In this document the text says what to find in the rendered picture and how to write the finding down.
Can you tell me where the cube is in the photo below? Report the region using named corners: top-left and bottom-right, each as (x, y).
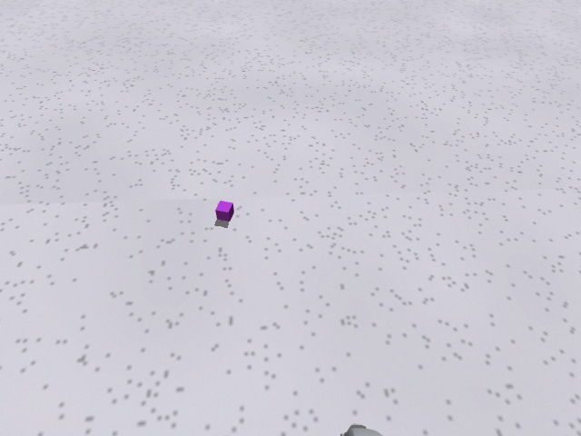
top-left (215, 201), bottom-right (234, 222)

